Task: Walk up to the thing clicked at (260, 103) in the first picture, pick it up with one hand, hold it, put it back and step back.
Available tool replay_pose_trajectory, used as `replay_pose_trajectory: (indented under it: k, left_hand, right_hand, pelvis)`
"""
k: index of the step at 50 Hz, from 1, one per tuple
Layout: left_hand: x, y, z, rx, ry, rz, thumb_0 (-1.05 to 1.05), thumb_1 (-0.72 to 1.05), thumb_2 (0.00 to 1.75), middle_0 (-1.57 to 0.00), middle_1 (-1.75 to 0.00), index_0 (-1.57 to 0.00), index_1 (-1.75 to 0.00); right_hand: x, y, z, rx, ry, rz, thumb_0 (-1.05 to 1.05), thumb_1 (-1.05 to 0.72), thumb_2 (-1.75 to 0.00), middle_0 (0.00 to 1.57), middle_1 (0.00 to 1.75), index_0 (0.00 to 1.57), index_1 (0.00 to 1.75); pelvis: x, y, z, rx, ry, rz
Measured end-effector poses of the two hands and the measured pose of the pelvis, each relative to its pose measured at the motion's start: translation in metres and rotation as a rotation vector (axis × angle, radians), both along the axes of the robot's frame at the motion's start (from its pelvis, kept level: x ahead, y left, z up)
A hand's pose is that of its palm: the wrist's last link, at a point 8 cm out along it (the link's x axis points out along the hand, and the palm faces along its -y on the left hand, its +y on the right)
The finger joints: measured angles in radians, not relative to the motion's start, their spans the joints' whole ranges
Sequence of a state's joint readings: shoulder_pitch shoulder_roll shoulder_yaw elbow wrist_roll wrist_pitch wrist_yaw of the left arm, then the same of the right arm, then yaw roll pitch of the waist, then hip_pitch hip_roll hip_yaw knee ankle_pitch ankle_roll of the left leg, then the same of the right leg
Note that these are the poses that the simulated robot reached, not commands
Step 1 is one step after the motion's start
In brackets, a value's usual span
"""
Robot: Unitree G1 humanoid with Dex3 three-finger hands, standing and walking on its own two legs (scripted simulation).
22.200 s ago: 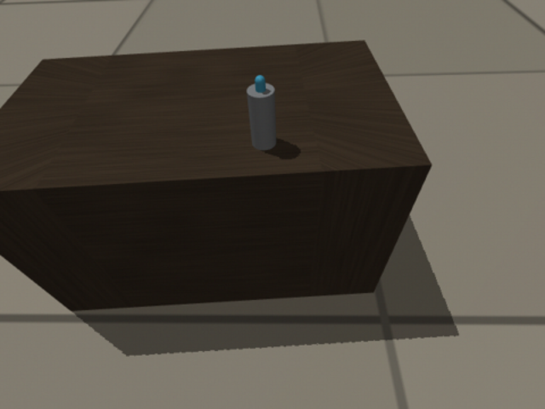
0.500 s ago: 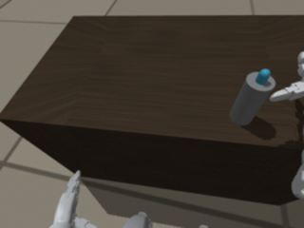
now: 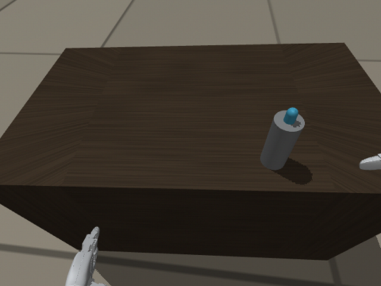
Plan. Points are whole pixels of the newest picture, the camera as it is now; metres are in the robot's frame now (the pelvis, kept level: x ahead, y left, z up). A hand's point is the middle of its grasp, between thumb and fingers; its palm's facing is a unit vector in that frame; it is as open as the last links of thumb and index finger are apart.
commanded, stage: sink last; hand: right
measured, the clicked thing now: (281, 137) +0.44 -0.18 +0.04
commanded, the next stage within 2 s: home in 0.82 s
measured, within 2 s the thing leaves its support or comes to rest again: neither
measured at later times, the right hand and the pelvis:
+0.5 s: hand out of the picture +0.16 -0.25 +0.09, palm faces +0.37 +0.86 -0.36, open 17.5 cm; pelvis -0.01 +0.01 +0.01, yaw -2 degrees
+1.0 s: hand out of the picture +0.15 -0.26 +0.10, palm faces +0.41 +0.82 -0.41, open 17.4 cm; pelvis -0.03 +0.02 +0.01, yaw -2 degrees
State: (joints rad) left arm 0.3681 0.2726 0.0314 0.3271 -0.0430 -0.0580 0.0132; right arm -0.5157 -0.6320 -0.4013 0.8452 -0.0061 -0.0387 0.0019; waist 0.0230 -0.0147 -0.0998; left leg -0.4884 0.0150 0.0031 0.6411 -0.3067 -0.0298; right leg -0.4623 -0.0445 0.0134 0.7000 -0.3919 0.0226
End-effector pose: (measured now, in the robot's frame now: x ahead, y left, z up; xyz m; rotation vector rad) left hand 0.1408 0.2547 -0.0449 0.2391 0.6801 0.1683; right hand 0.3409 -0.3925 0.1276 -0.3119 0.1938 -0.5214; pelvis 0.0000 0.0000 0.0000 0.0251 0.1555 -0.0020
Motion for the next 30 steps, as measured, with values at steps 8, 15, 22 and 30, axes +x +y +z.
replay_pose_trajectory:
  k: [8, 15, 22, 30]
  left_hand:
    - [0.012, -0.003, -0.002, -0.054, -0.022, 0.027, -0.01, -0.52, 0.06, -0.06, -0.04, -0.05, -0.05]
    - [0.008, -0.009, -0.012, -0.070, 0.031, 0.037, -0.01, -0.52, 0.06, -0.06, -0.05, -0.06, -0.05]
    - [0.017, 0.006, 0.005, -0.036, -0.076, 0.053, -0.01, -0.51, 0.05, -0.06, -0.05, -0.06, -0.05]
    - [0.004, 0.017, 0.000, -0.019, -0.068, 0.052, -0.01, -0.50, 0.04, -0.06, -0.05, -0.06, -0.05]
  right_hand:
    - [-0.070, 0.043, -0.016, -0.014, -0.029, 0.118, -0.01, 0.57, -0.05, 0.06, 0.06, 0.06, 0.06]
    - [-0.142, 0.079, -0.013, -0.035, -0.057, 0.146, -0.01, 0.57, -0.05, 0.07, 0.06, 0.06, 0.06]
    - [-0.201, 0.092, -0.008, -0.061, -0.052, 0.112, -0.01, 0.57, -0.05, 0.07, 0.06, 0.06, 0.06]
    - [-0.235, 0.112, -0.022, -0.019, -0.018, 0.111, -0.01, 0.57, -0.05, 0.06, 0.06, 0.06, 0.06]
  pelvis:
    - [0.007, -0.004, 0.005, -0.001, -0.060, -0.002]
    - [0.003, 0.000, 0.007, -0.007, -0.110, -0.016]
    - [-0.004, 0.005, 0.007, -0.018, -0.143, -0.030]
    - [-0.017, 0.014, 0.006, -0.029, -0.163, -0.043]
